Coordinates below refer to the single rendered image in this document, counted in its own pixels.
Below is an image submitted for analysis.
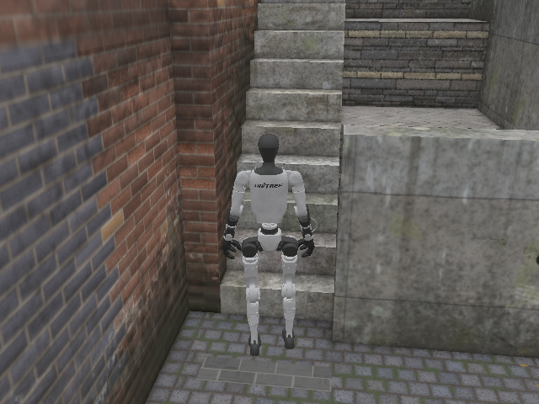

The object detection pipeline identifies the left robot forearm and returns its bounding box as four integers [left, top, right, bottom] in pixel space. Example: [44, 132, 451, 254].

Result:
[223, 204, 239, 241]

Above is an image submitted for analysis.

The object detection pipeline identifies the robot right upper arm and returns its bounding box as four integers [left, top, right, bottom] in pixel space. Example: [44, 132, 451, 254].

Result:
[286, 170, 307, 217]

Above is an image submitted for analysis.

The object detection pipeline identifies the robot left upper arm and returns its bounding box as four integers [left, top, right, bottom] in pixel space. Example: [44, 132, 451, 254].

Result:
[230, 170, 251, 216]

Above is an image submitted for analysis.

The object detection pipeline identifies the right robot forearm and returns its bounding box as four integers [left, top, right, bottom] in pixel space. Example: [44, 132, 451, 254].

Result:
[298, 205, 313, 241]

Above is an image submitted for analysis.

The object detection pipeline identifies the robot head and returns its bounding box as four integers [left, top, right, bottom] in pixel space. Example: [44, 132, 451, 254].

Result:
[254, 134, 283, 175]

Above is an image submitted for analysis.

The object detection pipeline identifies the robot left hand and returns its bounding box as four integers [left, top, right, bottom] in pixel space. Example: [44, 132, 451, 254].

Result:
[221, 239, 241, 259]

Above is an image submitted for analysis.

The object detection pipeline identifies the left robot shin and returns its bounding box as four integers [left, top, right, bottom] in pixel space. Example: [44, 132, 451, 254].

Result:
[246, 288, 259, 344]

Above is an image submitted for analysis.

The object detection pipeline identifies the robot right hand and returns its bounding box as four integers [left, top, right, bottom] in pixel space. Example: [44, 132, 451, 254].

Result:
[298, 237, 315, 258]

